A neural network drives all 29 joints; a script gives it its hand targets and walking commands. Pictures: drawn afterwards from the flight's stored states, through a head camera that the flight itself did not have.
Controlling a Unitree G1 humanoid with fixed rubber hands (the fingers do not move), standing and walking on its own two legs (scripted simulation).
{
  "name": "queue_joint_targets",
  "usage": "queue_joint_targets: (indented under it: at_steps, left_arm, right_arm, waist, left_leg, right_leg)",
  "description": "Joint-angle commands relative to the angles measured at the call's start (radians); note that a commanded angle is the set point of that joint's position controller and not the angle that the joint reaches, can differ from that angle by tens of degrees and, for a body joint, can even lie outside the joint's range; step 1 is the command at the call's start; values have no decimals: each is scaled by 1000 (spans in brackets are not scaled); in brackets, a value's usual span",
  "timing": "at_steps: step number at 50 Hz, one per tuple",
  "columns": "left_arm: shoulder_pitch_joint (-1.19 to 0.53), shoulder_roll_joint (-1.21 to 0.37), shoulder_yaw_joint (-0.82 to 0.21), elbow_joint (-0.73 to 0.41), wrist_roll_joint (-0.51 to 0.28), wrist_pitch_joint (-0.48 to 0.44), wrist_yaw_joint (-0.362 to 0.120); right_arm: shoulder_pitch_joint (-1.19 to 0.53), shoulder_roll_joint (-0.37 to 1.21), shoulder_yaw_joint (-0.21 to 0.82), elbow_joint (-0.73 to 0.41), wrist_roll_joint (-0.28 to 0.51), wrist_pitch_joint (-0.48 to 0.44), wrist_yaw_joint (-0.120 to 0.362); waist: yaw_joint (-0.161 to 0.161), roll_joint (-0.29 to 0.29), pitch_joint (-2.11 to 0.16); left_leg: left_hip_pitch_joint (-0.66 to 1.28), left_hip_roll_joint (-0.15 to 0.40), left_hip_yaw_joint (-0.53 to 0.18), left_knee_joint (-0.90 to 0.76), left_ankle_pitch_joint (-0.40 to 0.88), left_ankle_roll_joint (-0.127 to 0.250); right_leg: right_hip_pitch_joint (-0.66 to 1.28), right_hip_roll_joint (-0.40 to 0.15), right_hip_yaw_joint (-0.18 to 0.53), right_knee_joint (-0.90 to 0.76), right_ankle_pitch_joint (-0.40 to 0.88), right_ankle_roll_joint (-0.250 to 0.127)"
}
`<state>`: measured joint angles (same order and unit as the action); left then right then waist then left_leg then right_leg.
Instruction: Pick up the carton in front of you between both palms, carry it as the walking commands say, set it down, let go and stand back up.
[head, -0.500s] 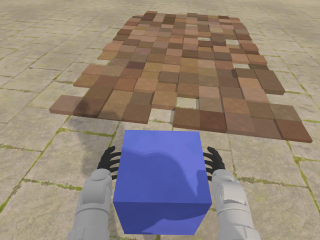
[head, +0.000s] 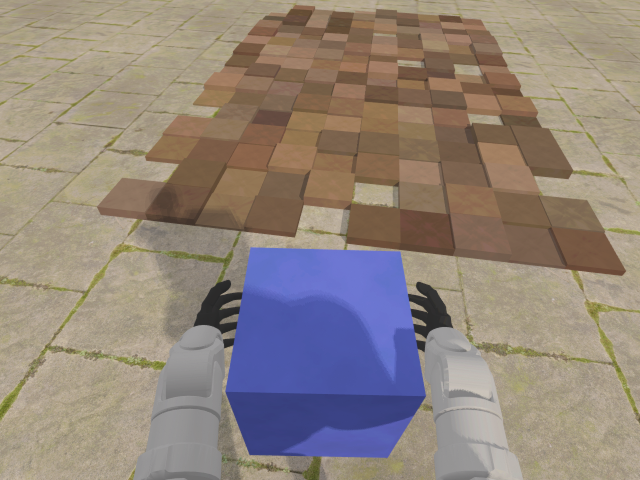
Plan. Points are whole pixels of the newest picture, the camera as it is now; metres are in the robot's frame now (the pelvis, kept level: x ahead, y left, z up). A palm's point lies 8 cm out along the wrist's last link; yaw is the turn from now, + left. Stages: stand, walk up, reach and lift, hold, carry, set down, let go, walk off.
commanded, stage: reach and lift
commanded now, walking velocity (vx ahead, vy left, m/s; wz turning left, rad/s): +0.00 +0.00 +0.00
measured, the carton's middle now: (322, 357) +0.31 +0.00 -0.04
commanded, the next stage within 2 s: hold in 0.42 s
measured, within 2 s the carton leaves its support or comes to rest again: neither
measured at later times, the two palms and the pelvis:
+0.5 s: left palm (206, 332) +0.29 +0.15 +0.04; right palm (440, 334) +0.30 -0.15 +0.04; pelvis +0.01 +0.00 +0.00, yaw +0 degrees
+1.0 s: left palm (204, 327) +0.29 +0.15 +0.06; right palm (444, 329) +0.29 -0.15 +0.06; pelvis +0.00 +0.00 +0.00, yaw +0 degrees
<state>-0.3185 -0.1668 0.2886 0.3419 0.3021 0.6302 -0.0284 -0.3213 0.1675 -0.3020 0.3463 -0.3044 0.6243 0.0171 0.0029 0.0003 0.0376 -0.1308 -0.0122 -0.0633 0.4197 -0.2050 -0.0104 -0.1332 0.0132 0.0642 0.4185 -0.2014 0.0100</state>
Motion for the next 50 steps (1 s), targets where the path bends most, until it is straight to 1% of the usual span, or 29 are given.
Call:
queue_joint_targets:
  at_steps: [1, 10, 15, 20, 22, 25, 26, 27, 29, 31, 33, 38, 44, 45, 46, 47, 48, 49, 50]
  left_arm:
    - [-464, -921, -540, -20, -223, -20, -216]
    - [-396, -906, -568, -89, -244, 3, -210]
    - [-383, -897, -578, -117, -251, 15, -208]
    - [-388, -890, -581, -131, -255, 27, -207]
    - [-390, -895, -604, -155, -268, 32, -206]
    - [-369, -897, -656, -224, -299, 55, -200]
    - [-357, -887, -658, -236, -300, 67, -196]
    - [-344, -875, -649, -235, -296, 79, -193]
    - [-329, -848, -618, -219, -279, 98, -188]
    - [-341, -834, -590, -193, -263, 107, -188]
    - [-372, -841, -586, -185, -261, 108, -192]
    - [-447, -870, -599, -181, -271, 98, -201]
    - [-481, -874, -590, -148, -264, 95, -203]
    - [-512, -872, -602, -134, -275, 103, -202]
    - [-510, -867, -601, -154, -283, 106, -200]
    - [-523, -873, -618, -174, -294, 111, -197]
    - [-543, -878, -633, -195, -304, 117, -194]
    - [-537, -881, -650, -206, -314, 126, -190]
    - [-526, -879, -666, -223, -328, 136, -185]
  right_arm:
    - [-459, 924, 551, -11, 228, -14, 230]
    - [-387, 913, 578, -77, 247, 9, 221]
    - [-374, 907, 590, -105, 255, 21, 217]
    - [-378, 901, 595, -121, 259, 33, 215]
    - [-379, 905, 617, -146, 271, 39, 214]
    - [-357, 904, 668, -217, 299, 61, 209]
    - [-345, 892, 670, -230, 300, 73, 206]
    - [-333, 878, 661, -231, 296, 85, 203]
    - [-320, 850, 631, -213, 280, 105, 199]
    - [-335, 838, 604, -187, 267, 113, 201]
    - [-368, 846, 603, -180, 268, 114, 207]
    - [-444, 873, 617, -177, 279, 105, 216]
    - [-474, 877, 605, -143, 270, 101, 216]
    - [-507, 880, 616, -149, 282, 108, 214]
    - [-508, 877, 616, -153, 293, 113, 212]
    - [-516, 880, 632, -172, 308, 117, 209]
    - [-536, 880, 649, -190, 322, 122, 206]
    - [-543, 884, 668, -207, 335, 130, 202]
    - [-534, 881, 685, -228, 347, 143, 196]
  waist:
    - [0, 2, -289]
    - [0, 1, -282]
    - [1, 0, -272]
    - [1, -1, -261]
    - [0, 1, -274]
    - [-2, 1, -312]
    - [-2, 0, -306]
    - [-2, -1, -285]
    - [-2, -1, -217]
    - [-2, 0, -160]
    - [-1, 1, -152]
    - [1, 1, -197]
    - [-1, -1, -199]
    - [-3, 1, -263]
    - [-1, 7, -268]
    - [-3, 3, -243]
    - [-5, 1, -231]
    - [-2, 2, -237]
    - [0, 0, -280]
  left_leg:
    - [91, -81, 0, -67, 170, 7]
    - [123, -84, -6, -81, 252, 2]
    - [128, -85, -6, -85, 256, 3]
    - [126, -85, -6, -88, 235, 4]
    - [136, -85, -8, -89, 244, 3]
    - [167, -84, -14, -95, 301, -1]
    - [170, -84, -15, -101, 306, -1]
    - [165, -84, -14, -107, 291, -1]
    - [144, -82, -10, -121, 221, 2]
    - [120, -80, -6, -129, 139, 5]
    - [110, -78, -3, -127, 95, 8]
    - [109, -76, -1, -109, 75, 10]
    - [101, -75, 2, -105, 35, 11]
    - [-12, 107, 5, -40, -113, 24]
    - [-42, 90, -26, -59, -319, 23]
    - [-98, 82, -26, -63, -478, 23]
    - [-128, 83, -24, -52, -519, 21]
    - [-133, 83, -14, -31, -446, 20]
    - [-121, 79, 1, -3, -344, 23]
  right_leg:
    - [83, 82, -3, -68, 157, -8]
    - [119, 84, 4, -82, 237, -2]
    - [126, 84, 7, -87, 244, -1]
    - [124, 84, 7, -89, 224, -2]
    - [134, 85, 8, -90, 234, -1]
    - [167, 84, 13, -96, 295, 2]
    - [172, 83, 14, -100, 300, 3]
    - [170, 82, 13, -105, 284, 2]
    - [146, 80, 10, -118, 211, -2]
    - [118, 78, 5, -125, 130, -6]
    - [107, 77, 1, -124, 91, -8]
    - [107, 76, -1, -107, 71, -8]
    - [97, 74, -3, -104, 32, -9]
    - [-12, -101, -5, -40, -132, -15]
    - [-47, -89, 20, -63, -336, -22]
    - [-107, -80, 20, -75, -496, -22]
    - [-132, -78, 18, -68, -530, -23]
    - [-130, -81, 9, -45, -460, -25]
    - [-116, -81, -5, -20, -365, -30]
